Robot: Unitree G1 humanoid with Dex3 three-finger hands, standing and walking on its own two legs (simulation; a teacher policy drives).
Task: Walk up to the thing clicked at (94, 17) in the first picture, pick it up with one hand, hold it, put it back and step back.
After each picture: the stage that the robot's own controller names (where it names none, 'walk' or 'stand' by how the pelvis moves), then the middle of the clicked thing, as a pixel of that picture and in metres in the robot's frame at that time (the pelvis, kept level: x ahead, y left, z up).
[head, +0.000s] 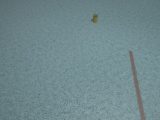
stand; (95, 18) +2.08 -0.15 -0.72
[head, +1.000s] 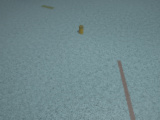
walk; (81, 29) +1.93 +0.17 -0.71
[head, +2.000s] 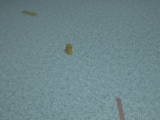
walk; (69, 49) +1.31 +0.26 -0.72
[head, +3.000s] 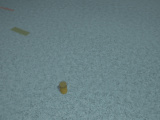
walk; (63, 87) +0.81 +0.23 -0.71
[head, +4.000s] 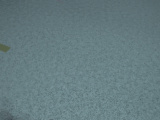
stand; out of the picture +0.43 +0.19 -0.70
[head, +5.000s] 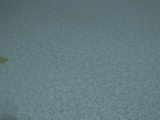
stand; out of the picture +0.39 +0.21 -0.72
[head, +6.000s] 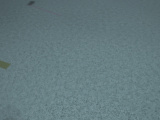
stand; out of the picture +0.38 +0.21 -0.73
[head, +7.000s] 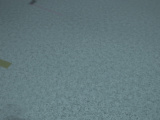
stand; out of the picture +0.37 +0.21 -0.73
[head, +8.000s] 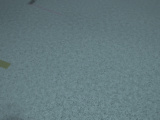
stand; out of the picture +0.36 +0.21 -0.73
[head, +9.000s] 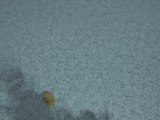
go down; (49, 99) +0.42 +0.19 -0.55
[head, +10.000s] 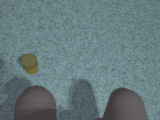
go down; (30, 64) +0.46 +0.23 -0.30
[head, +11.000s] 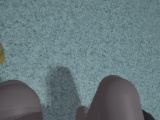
close in; out of the picture +0.44 +0.26 -0.25
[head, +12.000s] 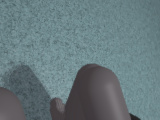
close; out of the picture +0.44 +0.29 -0.22
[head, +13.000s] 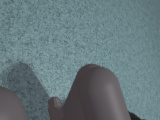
lift; out of the picture +0.43 +0.29 -0.23
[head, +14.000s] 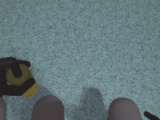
lift; (23, 82) +0.34 +0.22 -0.06
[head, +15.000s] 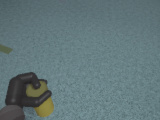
hold; (41, 99) +0.32 +0.16 +0.00
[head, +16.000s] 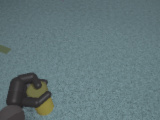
hold; (41, 99) +0.32 +0.16 -0.02
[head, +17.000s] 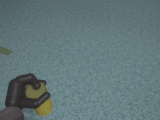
hold; (40, 99) +0.32 +0.17 -0.01
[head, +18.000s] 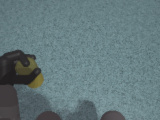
crouch; (30, 73) +0.40 +0.19 -0.08
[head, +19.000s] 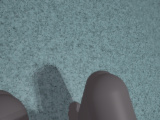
lower; out of the picture +0.46 +0.29 -0.18
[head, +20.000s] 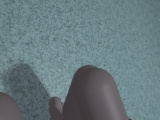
lower; out of the picture +0.43 +0.31 -0.24
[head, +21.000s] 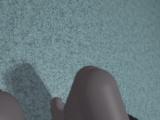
lower; out of the picture +0.43 +0.30 -0.24
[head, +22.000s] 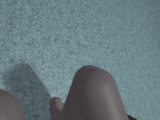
lower; out of the picture +0.43 +0.30 -0.24
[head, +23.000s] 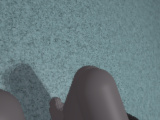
lower; out of the picture +0.43 +0.30 -0.24
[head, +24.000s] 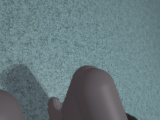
open; out of the picture +0.42 +0.30 -0.24
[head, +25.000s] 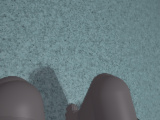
stand; out of the picture +0.43 +0.28 -0.25
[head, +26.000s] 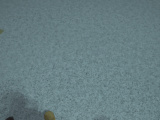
stand; (50, 118) +0.41 +0.20 -0.61
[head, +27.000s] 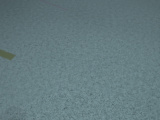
stand; out of the picture +0.41 +0.20 -0.67
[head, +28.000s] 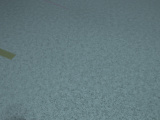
stand; out of the picture +0.40 +0.20 -0.67
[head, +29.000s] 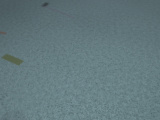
stand; out of the picture +0.41 +0.18 -0.72
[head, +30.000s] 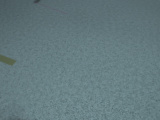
stand; out of the picture +0.38 +0.20 -0.73
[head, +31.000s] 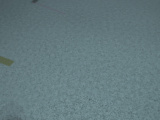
stand; out of the picture +0.37 +0.21 -0.73
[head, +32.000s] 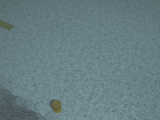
walk; (56, 106) +0.48 +0.16 -0.70
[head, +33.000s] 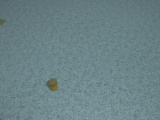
walk; (53, 84) +0.68 +0.23 -0.70
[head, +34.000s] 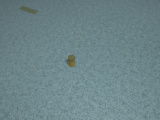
stand; (71, 61) +0.99 +0.17 -0.69
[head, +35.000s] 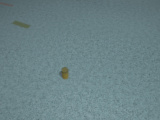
stand; (65, 73) +0.99 +0.20 -0.72
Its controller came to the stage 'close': yes
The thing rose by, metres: 0.69
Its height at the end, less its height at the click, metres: +0.00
